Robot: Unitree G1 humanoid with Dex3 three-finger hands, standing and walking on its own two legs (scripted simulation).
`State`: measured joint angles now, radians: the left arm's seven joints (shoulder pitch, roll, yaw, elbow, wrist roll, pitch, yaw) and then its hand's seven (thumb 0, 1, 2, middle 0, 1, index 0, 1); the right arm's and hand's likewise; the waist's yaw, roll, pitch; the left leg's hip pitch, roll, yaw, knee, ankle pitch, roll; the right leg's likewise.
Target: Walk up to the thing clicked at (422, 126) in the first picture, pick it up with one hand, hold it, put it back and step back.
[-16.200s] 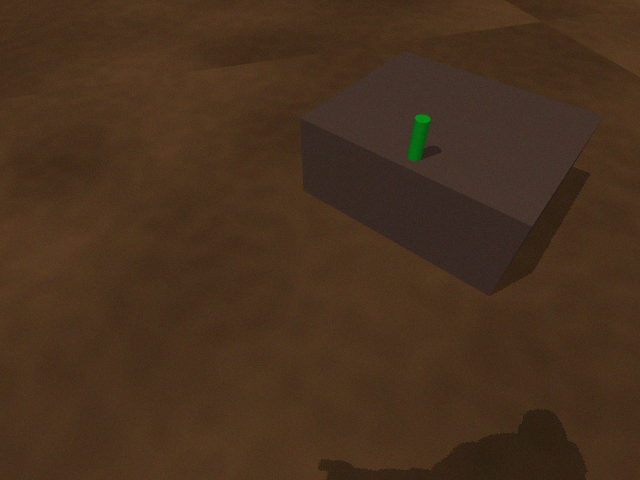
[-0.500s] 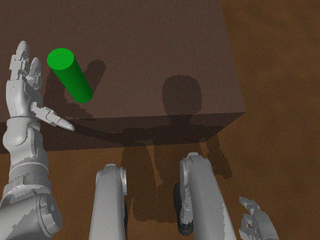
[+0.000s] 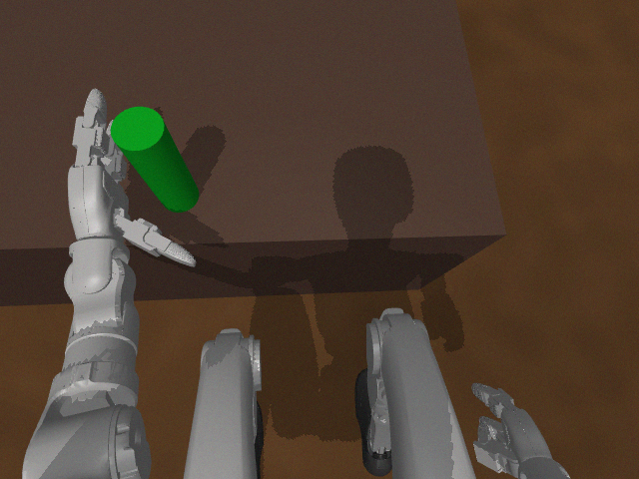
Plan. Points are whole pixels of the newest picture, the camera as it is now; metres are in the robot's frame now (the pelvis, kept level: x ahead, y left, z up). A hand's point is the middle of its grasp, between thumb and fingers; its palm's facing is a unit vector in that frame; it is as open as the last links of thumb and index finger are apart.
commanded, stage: close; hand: left
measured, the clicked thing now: (162, 167) +0.49 +0.17 -0.01
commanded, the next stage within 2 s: settle in 0.96 s
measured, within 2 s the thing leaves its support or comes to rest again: leaves its support in 1.34 s
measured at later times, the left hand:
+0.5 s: hand (156, 188) +0.47 +0.18 -0.02, palm faces +0.05 -1.00 -0.04, open 13.9 cm
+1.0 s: hand (159, 178) +0.48 +0.18 -0.03, palm faces +0.06 -1.00 -0.03, open 8.2 cm
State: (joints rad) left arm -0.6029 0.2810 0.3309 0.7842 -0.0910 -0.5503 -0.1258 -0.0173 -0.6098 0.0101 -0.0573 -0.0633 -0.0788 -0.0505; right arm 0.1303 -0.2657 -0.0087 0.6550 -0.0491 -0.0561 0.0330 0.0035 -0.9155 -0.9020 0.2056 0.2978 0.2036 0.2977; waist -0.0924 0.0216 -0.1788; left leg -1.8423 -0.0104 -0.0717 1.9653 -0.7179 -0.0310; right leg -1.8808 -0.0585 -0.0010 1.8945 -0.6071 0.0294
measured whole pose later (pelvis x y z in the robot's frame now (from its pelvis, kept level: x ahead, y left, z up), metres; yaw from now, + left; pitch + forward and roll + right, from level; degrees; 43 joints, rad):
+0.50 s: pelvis -0.01 +0.00 -0.02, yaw +0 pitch +34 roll -2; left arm -0.68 0.33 0.37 0.87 -0.09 -0.54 -0.16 -0.01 -0.37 0.30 -0.48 -0.44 -0.50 -0.43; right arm 0.16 -0.28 0.00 0.64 -0.04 -0.02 0.03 0.00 -0.92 -0.90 0.20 0.30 0.20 0.30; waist -0.12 0.02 -0.16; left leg -1.89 -0.01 -0.07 2.01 -0.71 -0.03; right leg -1.93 -0.06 0.00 1.94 -0.60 0.03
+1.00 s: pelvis -0.01 +0.00 -0.03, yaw +0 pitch +34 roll -2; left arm -0.76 0.37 0.39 0.95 -0.08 -0.55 -0.16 -0.01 -0.05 0.70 -0.88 -0.89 -0.89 -0.88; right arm 0.17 -0.28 0.02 0.64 -0.05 -0.01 0.04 0.00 -0.90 -0.89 0.20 0.30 0.20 0.30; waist -0.14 0.02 -0.16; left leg -1.93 -0.02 -0.08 2.05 -0.71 -0.04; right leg -1.97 -0.06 0.00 1.98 -0.60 0.03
